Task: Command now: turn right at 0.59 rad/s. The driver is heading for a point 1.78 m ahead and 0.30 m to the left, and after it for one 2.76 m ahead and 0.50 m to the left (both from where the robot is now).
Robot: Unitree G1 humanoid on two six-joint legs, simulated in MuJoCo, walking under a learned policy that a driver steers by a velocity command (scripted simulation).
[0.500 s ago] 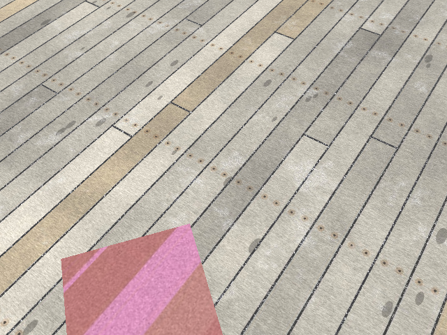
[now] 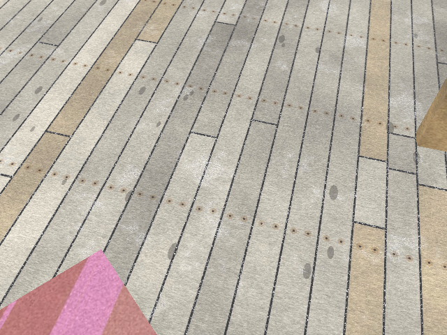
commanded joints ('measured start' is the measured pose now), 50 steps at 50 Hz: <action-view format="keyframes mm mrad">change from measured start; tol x16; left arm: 1 -16 71 12 -87 -7 -20 1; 5 63 262 44 -97 19 -66 31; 50 102 12 -66 365 4 -93 87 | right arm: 1 18 -197 -58 -40 2 -4 8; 50 56 -34 33 317 21 -18 -12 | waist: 1 -13 212 -117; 3 35 152 -123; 5 9 -294 -119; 23 5 -80 -74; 27 70 164 -67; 50 17 22 -20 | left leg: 1 116 240 -150 -54 460 156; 3 25 213 -95 55 354 87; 4 -104 158 -33 212 173 21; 5 -369 -12 31 431 -372 -60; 6 -346 -21 -119 552 -391 -56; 11 -259 -20 -140 572 -125 -54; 22 -48 -55 -140 129 -138 -26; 26 241 131 -337 -184 270 17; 27 62 149 -346 -150 290 65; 50 60 34 -256 -168 127 33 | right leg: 1 30 18 -65 -139 13 -31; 4 304 -58 108 -519 266 -84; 5 374 -385 516 -522 676 -196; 6 292 -410 464 -487 783 -315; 11 241 -188 197 -503 763 -233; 24 135 -177 257 -455 527 -195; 27 157 -21 143 -474 261 -106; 50 191 -73 156 -512 361 -87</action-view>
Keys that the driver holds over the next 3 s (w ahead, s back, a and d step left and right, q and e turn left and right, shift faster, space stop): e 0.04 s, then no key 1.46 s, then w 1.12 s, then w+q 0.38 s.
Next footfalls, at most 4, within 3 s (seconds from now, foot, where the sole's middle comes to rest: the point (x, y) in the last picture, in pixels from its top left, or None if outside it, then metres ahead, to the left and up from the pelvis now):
0.08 right None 0.02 -0.11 -0.78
0.50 left None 0.04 0.09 -0.78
2.28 left None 0.44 -0.03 -0.78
2.82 right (295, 249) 0.73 -0.23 -0.78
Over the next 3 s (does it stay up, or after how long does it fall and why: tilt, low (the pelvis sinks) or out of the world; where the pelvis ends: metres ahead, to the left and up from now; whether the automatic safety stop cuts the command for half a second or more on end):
stays up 0.67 -0.15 0.00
